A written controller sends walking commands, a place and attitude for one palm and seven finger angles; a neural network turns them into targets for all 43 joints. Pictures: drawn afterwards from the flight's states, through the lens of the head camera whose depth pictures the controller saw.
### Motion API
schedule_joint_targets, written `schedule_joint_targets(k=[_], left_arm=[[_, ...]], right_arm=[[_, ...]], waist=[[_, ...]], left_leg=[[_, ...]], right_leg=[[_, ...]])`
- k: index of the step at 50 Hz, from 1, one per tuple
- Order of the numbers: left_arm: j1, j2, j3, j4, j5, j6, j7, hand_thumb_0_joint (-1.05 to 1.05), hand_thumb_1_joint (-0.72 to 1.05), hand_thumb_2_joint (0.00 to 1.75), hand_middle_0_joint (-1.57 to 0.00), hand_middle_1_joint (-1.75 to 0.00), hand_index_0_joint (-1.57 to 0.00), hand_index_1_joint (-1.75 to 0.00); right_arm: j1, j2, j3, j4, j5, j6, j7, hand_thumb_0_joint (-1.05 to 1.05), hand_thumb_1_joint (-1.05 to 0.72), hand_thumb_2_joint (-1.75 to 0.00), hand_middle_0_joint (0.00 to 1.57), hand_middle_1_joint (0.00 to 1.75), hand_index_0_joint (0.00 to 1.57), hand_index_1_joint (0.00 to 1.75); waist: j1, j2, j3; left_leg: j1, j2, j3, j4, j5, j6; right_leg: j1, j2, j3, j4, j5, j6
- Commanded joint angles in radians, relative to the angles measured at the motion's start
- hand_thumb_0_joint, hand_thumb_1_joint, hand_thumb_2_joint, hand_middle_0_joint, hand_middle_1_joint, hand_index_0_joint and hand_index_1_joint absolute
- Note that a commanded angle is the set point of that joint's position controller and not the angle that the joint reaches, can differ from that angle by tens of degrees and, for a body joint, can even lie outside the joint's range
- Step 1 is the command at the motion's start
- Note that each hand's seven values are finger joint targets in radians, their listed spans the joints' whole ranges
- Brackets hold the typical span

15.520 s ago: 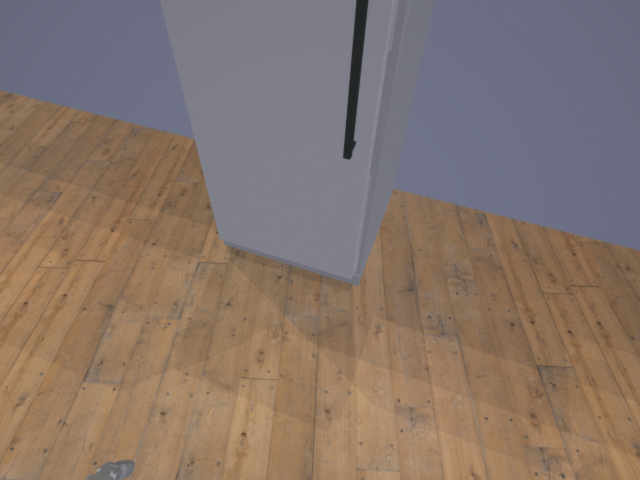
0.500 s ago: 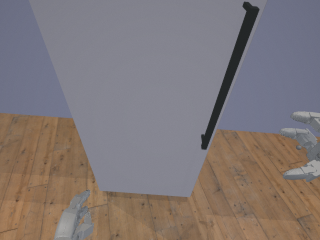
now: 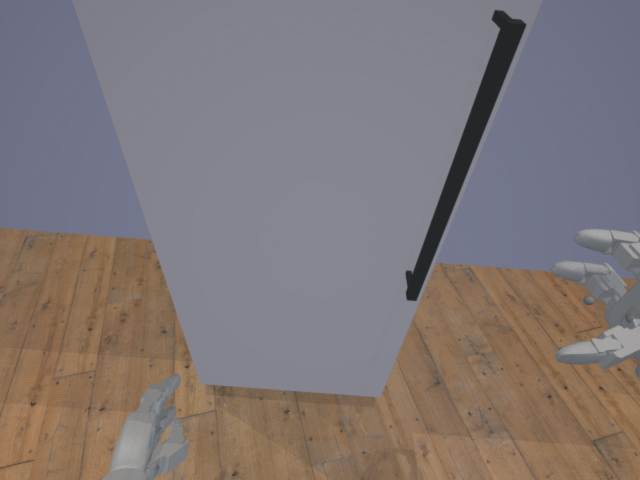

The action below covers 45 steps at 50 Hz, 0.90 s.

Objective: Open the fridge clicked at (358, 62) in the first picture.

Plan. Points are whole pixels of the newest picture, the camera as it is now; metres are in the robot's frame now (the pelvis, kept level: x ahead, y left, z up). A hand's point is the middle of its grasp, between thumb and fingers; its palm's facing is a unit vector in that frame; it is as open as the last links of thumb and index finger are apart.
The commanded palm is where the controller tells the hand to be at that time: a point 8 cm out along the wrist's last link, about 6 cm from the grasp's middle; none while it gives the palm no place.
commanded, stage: move the hooked fingers beside the handle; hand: right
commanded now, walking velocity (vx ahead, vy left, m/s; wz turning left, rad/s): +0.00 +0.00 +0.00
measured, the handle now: (445, 190) +0.50 -0.18 +0.13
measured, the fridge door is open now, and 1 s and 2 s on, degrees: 0 0 0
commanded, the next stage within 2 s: none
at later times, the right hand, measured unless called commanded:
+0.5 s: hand (553, 262) +0.33 -0.27 +0.15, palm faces +0.10 +0.99 -0.02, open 14.0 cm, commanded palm +0.30 -0.31 +0.15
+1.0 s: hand (537, 242) +0.37 -0.27 +0.15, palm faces +0.10 +1.00 +0.00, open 14.0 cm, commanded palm +0.35 -0.31 +0.15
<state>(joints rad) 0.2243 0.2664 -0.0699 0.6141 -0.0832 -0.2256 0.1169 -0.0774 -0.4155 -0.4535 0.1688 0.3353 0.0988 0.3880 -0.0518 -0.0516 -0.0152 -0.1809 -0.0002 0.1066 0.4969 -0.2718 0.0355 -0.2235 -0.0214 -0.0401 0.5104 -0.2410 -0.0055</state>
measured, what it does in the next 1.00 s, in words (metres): stands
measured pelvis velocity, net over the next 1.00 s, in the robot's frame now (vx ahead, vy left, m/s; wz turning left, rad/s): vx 0.01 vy -0.01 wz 0.01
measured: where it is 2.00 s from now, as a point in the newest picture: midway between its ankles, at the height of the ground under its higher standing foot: outside the picture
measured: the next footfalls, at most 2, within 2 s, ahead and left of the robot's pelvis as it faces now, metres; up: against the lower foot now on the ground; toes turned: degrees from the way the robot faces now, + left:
none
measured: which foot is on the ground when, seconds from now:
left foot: down 0.00-1.00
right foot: down 0.00-1.00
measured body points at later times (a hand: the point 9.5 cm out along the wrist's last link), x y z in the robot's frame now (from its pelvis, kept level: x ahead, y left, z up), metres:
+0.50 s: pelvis +0.00 +0.00 +0.00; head -0.01 +0.01 +0.45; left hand +0.16 +0.24 -0.08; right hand +0.32 -0.32 +0.16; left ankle +0.00 +0.09 -0.74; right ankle +0.02 -0.12 -0.74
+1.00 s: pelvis +0.01 -0.01 +0.00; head +0.01 +0.00 +0.45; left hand +0.15 +0.24 -0.09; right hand +0.36 -0.32 +0.15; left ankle +0.00 +0.09 -0.74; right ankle +0.02 -0.12 -0.74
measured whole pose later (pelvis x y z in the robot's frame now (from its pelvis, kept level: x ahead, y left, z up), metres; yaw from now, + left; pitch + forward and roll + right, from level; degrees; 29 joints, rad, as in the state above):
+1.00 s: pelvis +0.01 -0.01 +0.00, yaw +1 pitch +1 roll +0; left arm 0.27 0.27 -0.06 0.62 -0.08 -0.15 0.11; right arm -0.40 -0.43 -0.40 0.52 0.26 0.03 0.33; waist -0.01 -0.03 -0.03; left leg -0.26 0.00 0.09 0.51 -0.28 0.02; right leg -0.30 -0.02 -0.06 0.53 -0.26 -0.02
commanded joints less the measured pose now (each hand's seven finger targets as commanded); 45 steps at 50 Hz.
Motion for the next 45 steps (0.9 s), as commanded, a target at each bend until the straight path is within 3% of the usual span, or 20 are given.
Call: schedule_joint_targets(k=[1, 4, 7, 9, 12, 14, 15, 17, 19, 22, 24, 27, 29, 31, 33, 34, 37, 39, 42, 45], left_arm=[[-0.114, 0.115, 0.047, -0.149, -0.001, -0.057, 0.015, 0.0, 0.9, 0.9, -0.2, -0.3, -0.2, -0.3], [-0.108, 0.12, 0.05, -0.145, -0.002, -0.055, 0.021, 0.0, 0.9, 0.9, -0.2, -0.3, -0.2, -0.3], [-0.114, 0.113, 0.046, -0.144, -0.002, -0.058, 0.025, 0.0, 0.9, 0.9, -0.2, -0.3, -0.2, -0.3], [-0.109, 0.116, 0.046, -0.145, 0.004, -0.06, 0.021, 0.0, 0.9, 0.9, -0.2, -0.3, -0.2, -0.3], [-0.103, 0.12, 0.046, -0.137, 0.002, -0.052, 0.02, 0.0, 0.9, 0.9, -0.2, -0.3, -0.2, -0.3], [-0.092, 0.127, 0.05, -0.137, 0.003, -0.042, 0.017, 0.0, 0.9, 0.9, -0.2, -0.3, -0.2, -0.3], [-0.103, 0.124, 0.047, -0.145, 0.002, -0.042, 0.016, 0.0, 0.9, 0.9, -0.2, -0.3, -0.2, -0.3], [-0.094, 0.124, 0.046, -0.144, 0.0, -0.037, 0.015, 0.0, 0.9, 0.9, -0.2, -0.3, -0.2, -0.3], [-0.084, 0.125, 0.052, -0.15, 0.002, -0.037, 0.012, 0.0, 0.9, 0.9, -0.2, -0.3, -0.2, -0.3], [-0.071, 0.124, 0.053, -0.15, 0.001, -0.036, 0.011, 0.0, 0.9, 0.9, -0.2, -0.3, -0.2, -0.3], [-0.06, 0.129, 0.057, -0.147, 0.004, -0.034, 0.008, 0.0, 0.9, 0.9, -0.2, -0.3, -0.2, -0.3], [-0.054, 0.134, 0.058, -0.141, 0.0, -0.023, 0.009, 0.0, 0.9, 0.9, -0.2, -0.3, -0.2, -0.3], [-0.046, 0.139, 0.061, -0.137, 0.002, -0.016, 0.009, 0.0, 0.9, 0.9, -0.2, -0.3, -0.2, -0.3], [-0.047, 0.135, 0.063, -0.142, 0.003, -0.014, 0.008, 0.0, 0.9, 0.9, -0.2, -0.3, -0.2, -0.3], [-0.043, 0.127, 0.062, -0.145, 0.006, -0.015, 0.007, 0.0, 0.9, 0.9, -0.2, -0.3, -0.2, -0.3], [-0.037, 0.129, 0.065, -0.145, 0.008, -0.014, 0.004, 0.0, 0.9, 0.9, -0.2, -0.3, -0.2, -0.3], [-0.028, 0.135, 0.062, -0.13, 0.004, -0.002, 0.007, 0.0, 0.9, 0.9, -0.2, -0.3, -0.2, -0.3], [-0.019, 0.142, 0.066, -0.126, 0.004, 0.006, 0.007, 0.0, 0.9, 0.9, -0.2, -0.3, -0.2, -0.3], [-0.025, 0.137, 0.065, -0.137, 0.004, 0.015, 0.005, 0.0, 0.9, 0.9, -0.2, -0.3, -0.2, -0.3], [-0.015, 0.138, 0.067, -0.135, 0.006, 0.022, 0.003, 0.0, 0.9, 0.9, -0.2, -0.3, -0.2, -0.3]], right_arm=[[-0.342, -0.265, -0.058, -0.166, 0.013, -0.064, -0.003, 0.0, 0.5, -0.3, 0.3, 1.2, 0.3, 1.2], [-0.393, -0.278, -0.046, -0.139, 0.003, -0.07, -0.011, 0.0, 0.5, -0.3, 0.3, 1.2, 0.3, 1.2], [-0.49, -0.25, 0.0, -0.151, -0.013, -0.088, -0.02, 0.0, 0.5, -0.3, 0.3, 1.2, 0.3, 1.2], [-0.444, -0.272, -0.032, -0.128, -0.009, -0.096, -0.029, 0.0, 0.5, -0.3, 0.3, 1.2, 0.3, 1.2], [-0.457, -0.286, -0.045, -0.05, -0.019, -0.088, -0.033, 0.0, 0.5, -0.3, 0.3, 1.2, 0.3, 1.2], [-0.445, -0.336, -0.084, -0.008, -0.026, -0.081, -0.04, 0.0, 0.5, -0.3, 0.3, 1.2, 0.3, 1.2], [-0.478, -0.303, -0.052, -0.01, -0.026, -0.078, -0.037, 0.0, 0.5, -0.3, 0.3, 1.2, 0.3, 1.2], [-0.519, -0.309, -0.046, 0.008, -0.034, -0.081, -0.036, 0.0, 0.5, -0.3, 0.3, 1.2, 0.3, 1.2], [-0.542, -0.306, -0.041, -0.018, -0.031, -0.101, -0.037, 0.0, 0.5, -0.3, 0.3, 1.2, 0.3, 1.2], [-0.563, -0.285, -0.02, -0.017, -0.036, -0.115, -0.034, 0.0, 0.5, -0.3, 0.3, 1.2, 0.3, 1.2], [-0.53, -0.281, -0.022, -0.002, -0.032, -0.119, -0.034, 0.0, 0.5, -0.3, 0.3, 1.2, 0.3, 1.2], [-0.546, -0.283, -0.021, 0.04, -0.037, -0.1, -0.034, 0.0, 0.5, -0.3, 0.3, 1.2, 0.3, 1.2], [-0.564, -0.315, -0.042, 0.059, -0.039, -0.099, -0.044, 0.0, 0.5, -0.3, 0.3, 1.2, 0.3, 1.2], [-0.61, -0.324, -0.046, 0.019, -0.046, -0.113, -0.052, 0.0, 0.5, -0.3, 0.3, 1.2, 0.3, 1.2], [-0.636, -0.284, -0.012, -0.019, -0.051, -0.133, -0.056, 0.0, 0.5, -0.3, 0.3, 1.2, 0.3, 1.2], [-0.621, -0.291, -0.018, -0.031, -0.049, -0.142, -0.058, 0.0, 0.5, -0.3, 0.3, 1.2, 0.3, 1.2], [-0.605, -0.275, -0.012, 0.082, -0.046, -0.123, -0.053, 0.0, 0.5, -0.3, 0.3, 1.2, 0.3, 1.2], [-0.611, -0.307, -0.031, 0.119, -0.049, -0.114, -0.051, 0.0, 0.5, -0.3, 0.3, 1.2, 0.3, 1.2], [-0.66, -0.303, -0.017, 0.108, -0.061, -0.114, -0.052, 0.0, 0.5, -0.3, 0.3, 1.2, 0.3, 1.2], [-0.693, -0.311, -0.02, 0.111, -0.059, -0.138, -0.052, 0.0, 0.5, -0.3, 0.3, 1.2, 0.3, 1.2]], waist=[[0.024, -0.01, -0.118], [0.03, 0.018, -0.131], [0.04, -0.051, -0.156], [0.021, -0.007, -0.172], [0.021, 0.008, -0.161], [0.012, 0.033, -0.163], [0.021, 0.029, -0.163], [0.026, -0.031, -0.158], [0.027, 0.013, -0.195], [0.033, -0.054, -0.218], [0.031, 0.008, -0.222], [0.037, -0.007, -0.187], [0.036, 0.031, -0.184], [0.035, -0.014, -0.232], [0.042, -0.062, -0.266], [0.039, -0.032, -0.28], [0.047, 0.019, -0.219], [0.046, 0.034, -0.212], [0.047, -0.024, -0.241], [0.053, -0.006, -0.264]], left_leg=[[-0.049, 0.003, -0.078, -0.102, 0.144, -0.027], [-0.047, 0.005, -0.087, -0.109, 0.102, -0.028], [-0.059, 0.005, -0.081, -0.107, 0.087, -0.023], [-0.026, 0.006, -0.085, -0.103, 0.113, -0.021], [-0.029, 0.008, -0.084, -0.097, 0.128, -0.023], [-0.013, 0.009, -0.083, -0.096, 0.12, -0.023], [-0.015, 0.015, -0.096, -0.095, 0.134, -0.027], [-0.034, 0.012, -0.093, -0.094, 0.122, -0.022], [-0.02, 0.006, -0.086, -0.084, 0.151, -0.021], [-0.029, 0.004, -0.081, -0.071, 0.189, -0.016], [-0.023, 0.0, -0.077, -0.067, 0.216, -0.018], [-0.052, 0.001, -0.073, -0.07, 0.192, -0.018], [-0.051, 0.0, -0.076, -0.075, 0.171, -0.02], [-0.033, 0.002, -0.081, -0.066, 0.199, -0.017], [-0.031, -0.003, -0.073, -0.055, 0.242, -0.011], [-0.022, -0.006, -0.071, -0.051, 0.266, -0.012], [-0.052, -0.006, -0.068, -0.058, 0.238, -0.017], [-0.055, -0.005, -0.073, -0.063, 0.22, -0.017], [-0.053, -0.001, -0.076, -0.052, 0.243, -0.014], [-0.042, -0.004, -0.078, -0.046, 0.268, -0.014]], right_leg=[[0.073, 0.023, 0.049, -0.063, 0.087, -0.029], [0.071, 0.019, 0.051, -0.059, 0.065, -0.031], [0.095, 0.025, 0.057, -0.067, 0.053, -0.03], [0.082, 0.021, 0.058, -0.065, 0.076, -0.03], [0.059, 0.022, 0.053, -0.069, 0.077, -0.03], [0.035, 0.019, 0.049, -0.067, 0.078, -0.029], [0.032, 0.021, 0.043, -0.063, 0.081, -0.032], [0.037, 0.023, 0.044, -0.064, 0.07, -0.029], [0.052, 0.017, 0.047, -0.055, 0.1, -0.032], [0.078, 0.022, 0.045, -0.053, 0.124, -0.03], [0.075, 0.016, 0.043, -0.047, 0.148, -0.033], [0.058, 0.019, 0.044, -0.056, 0.12, -0.031], [0.042, 0.014, 0.045, -0.054, 0.11, -0.033], [0.065, 0.018, 0.044, -0.052, 0.133, -0.034], [0.109, 0.019, 0.046, -0.046, 0.184, -0.031], [0.114, 0.013, 0.045, -0.039, 0.212, -0.033], [0.071, 0.015, 0.046, -0.049, 0.161, -0.032], [0.055, 0.014, 0.041, -0.043, 0.145, -0.035], [0.067, 0.018, 0.04, -0.039, 0.166, -0.033], [0.071, 0.016, 0.041, -0.027, 0.188, -0.034]])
